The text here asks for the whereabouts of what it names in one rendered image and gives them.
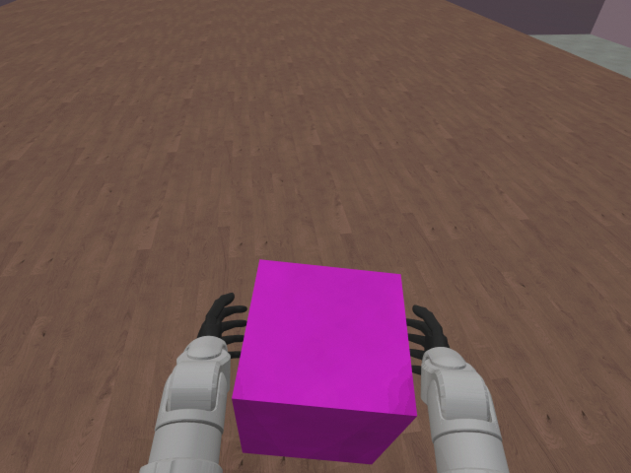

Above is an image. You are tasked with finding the robot left hand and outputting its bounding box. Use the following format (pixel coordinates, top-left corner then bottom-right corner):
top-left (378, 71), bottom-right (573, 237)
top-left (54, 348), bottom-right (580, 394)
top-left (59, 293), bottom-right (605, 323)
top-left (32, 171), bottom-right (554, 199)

top-left (196, 293), bottom-right (247, 359)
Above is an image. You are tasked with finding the carton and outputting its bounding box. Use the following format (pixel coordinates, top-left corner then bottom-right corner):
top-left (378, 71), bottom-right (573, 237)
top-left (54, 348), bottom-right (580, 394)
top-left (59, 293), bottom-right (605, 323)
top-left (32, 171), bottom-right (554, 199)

top-left (232, 259), bottom-right (417, 464)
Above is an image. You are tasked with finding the robot right forearm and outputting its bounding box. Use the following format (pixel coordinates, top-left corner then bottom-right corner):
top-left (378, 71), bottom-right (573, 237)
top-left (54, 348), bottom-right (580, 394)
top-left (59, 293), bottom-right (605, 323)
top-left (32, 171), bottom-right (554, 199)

top-left (421, 347), bottom-right (510, 473)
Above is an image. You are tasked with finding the robot left forearm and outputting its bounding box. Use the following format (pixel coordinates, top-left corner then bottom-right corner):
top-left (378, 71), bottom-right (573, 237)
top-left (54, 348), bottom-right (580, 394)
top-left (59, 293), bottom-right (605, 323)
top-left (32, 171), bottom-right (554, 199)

top-left (139, 336), bottom-right (231, 473)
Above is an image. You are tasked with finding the robot right hand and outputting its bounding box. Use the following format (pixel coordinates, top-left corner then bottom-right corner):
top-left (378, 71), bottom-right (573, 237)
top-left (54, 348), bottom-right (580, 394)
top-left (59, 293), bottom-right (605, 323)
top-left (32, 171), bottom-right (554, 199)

top-left (406, 304), bottom-right (450, 375)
